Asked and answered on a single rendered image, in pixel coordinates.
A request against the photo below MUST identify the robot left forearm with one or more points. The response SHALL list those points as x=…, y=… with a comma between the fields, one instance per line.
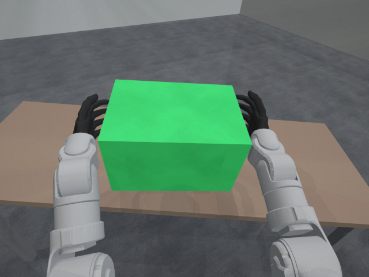
x=76, y=197

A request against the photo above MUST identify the right robot upper arm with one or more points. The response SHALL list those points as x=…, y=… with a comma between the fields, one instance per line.
x=303, y=257

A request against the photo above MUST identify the table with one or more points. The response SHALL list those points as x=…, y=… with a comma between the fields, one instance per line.
x=32, y=135

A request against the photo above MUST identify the robot right forearm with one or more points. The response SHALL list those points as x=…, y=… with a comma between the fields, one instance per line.
x=288, y=210

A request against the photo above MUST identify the carton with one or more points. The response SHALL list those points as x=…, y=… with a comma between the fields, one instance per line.
x=163, y=136

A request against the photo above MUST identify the left robot upper arm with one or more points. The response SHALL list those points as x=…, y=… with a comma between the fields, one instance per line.
x=89, y=265

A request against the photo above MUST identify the robot left hand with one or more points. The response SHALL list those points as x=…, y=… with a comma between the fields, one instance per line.
x=85, y=121

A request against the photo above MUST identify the robot right hand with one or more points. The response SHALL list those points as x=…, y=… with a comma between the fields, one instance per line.
x=256, y=117

